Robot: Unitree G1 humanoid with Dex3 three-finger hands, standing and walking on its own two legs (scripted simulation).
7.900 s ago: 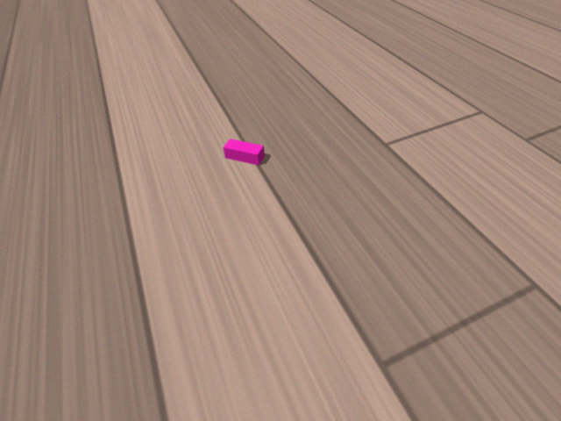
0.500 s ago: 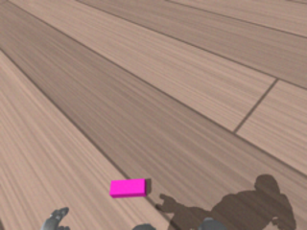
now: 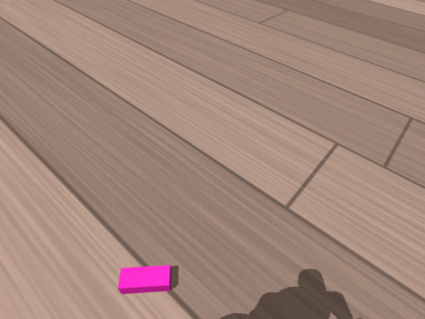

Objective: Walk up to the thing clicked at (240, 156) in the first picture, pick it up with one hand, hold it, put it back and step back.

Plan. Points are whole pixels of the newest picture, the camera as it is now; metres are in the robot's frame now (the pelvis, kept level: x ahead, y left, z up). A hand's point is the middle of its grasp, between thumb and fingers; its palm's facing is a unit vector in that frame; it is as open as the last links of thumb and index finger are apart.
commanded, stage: walk up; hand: left
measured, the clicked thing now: (146, 279) +0.45 +0.29 -0.73
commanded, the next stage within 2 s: none
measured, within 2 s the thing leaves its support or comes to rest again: neither
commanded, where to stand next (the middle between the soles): +0.07 -0.02 m, yaw +3 degrees
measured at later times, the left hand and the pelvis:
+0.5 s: hand out of the picture +0.08 +0.25 -0.12, palm faces +0.10 -0.83 -0.55, open 7.4 cm; pelvis -0.03 -0.04 -0.03, yaw +6 degrees
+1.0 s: hand out of the picture -0.05 +0.24 -0.16, palm faces +0.07 -0.91 -0.40, open 7.4 cm; pelvis -0.02 -0.05 -0.02, yaw +6 degrees
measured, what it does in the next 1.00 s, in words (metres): steps on the spot: right foot, then left foot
